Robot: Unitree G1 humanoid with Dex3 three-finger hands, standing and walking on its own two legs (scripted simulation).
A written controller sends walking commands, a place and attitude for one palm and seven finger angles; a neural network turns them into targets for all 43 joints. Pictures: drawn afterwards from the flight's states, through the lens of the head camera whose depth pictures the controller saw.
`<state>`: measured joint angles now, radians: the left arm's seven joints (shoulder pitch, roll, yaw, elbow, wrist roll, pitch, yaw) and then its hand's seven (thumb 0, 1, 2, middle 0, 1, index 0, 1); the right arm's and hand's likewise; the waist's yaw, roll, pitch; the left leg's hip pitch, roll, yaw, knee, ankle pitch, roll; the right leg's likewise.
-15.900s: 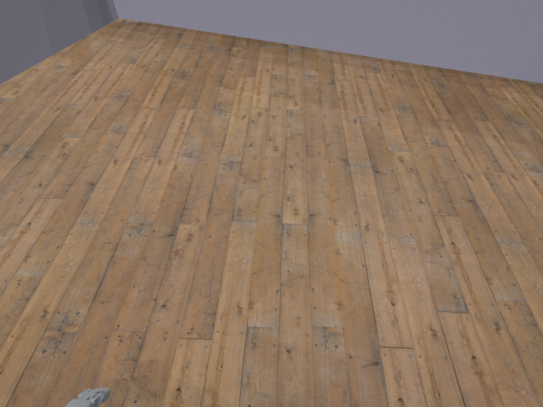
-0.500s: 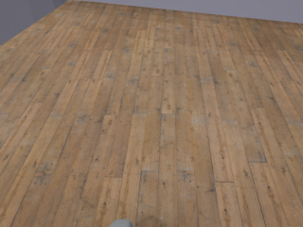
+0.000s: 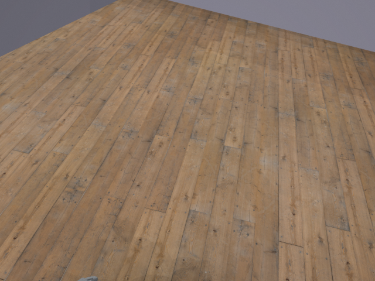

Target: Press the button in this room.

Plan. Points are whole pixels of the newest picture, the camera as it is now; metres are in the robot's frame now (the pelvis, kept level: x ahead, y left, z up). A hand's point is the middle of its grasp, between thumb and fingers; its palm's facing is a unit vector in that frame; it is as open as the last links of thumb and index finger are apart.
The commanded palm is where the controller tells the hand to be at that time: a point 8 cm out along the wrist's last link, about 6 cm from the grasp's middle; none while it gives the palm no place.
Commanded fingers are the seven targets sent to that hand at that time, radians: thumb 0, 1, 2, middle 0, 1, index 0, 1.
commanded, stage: turn or walk to find it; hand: left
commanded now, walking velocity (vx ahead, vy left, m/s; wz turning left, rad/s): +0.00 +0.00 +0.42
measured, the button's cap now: out of the picture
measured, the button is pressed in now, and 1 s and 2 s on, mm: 0 0 0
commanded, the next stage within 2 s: stand and wait in 0.04 s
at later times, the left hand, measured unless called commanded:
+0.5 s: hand out of the picture -0.03 +0.17 -0.18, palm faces +0.04 -0.98 -0.19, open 7.3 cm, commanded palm none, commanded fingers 0.00 0.90 0.90 -0.20 -0.30 -0.20 -0.30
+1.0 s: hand out of the picture +0.08 +0.12 -0.15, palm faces -0.29 -0.91 -0.29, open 7.4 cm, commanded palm none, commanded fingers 0.00 0.90 0.90 -0.20 -0.30 -0.20 -0.30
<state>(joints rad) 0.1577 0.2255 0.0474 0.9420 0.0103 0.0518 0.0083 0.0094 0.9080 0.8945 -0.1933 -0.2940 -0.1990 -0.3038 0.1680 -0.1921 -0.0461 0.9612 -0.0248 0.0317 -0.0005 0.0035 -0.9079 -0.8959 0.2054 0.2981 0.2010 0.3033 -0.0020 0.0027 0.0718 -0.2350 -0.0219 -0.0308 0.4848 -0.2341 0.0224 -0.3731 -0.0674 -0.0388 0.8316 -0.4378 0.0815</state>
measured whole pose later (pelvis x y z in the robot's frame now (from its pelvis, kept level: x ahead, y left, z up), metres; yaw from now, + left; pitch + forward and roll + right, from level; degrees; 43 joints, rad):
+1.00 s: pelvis -0.08 -0.05 -0.01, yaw -19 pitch -1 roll +1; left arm 0.14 0.20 0.06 0.91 0.02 0.03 0.00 0.01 0.91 0.89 -0.19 -0.29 -0.20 -0.30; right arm 0.18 -0.26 -0.08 0.98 -0.02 0.07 -0.02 0.01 -0.91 -0.90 0.20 0.30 0.20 0.30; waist 0.00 0.06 0.11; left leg -0.44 0.09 0.04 1.09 -0.47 -0.06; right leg -0.29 0.00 -0.06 0.60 -0.29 -0.04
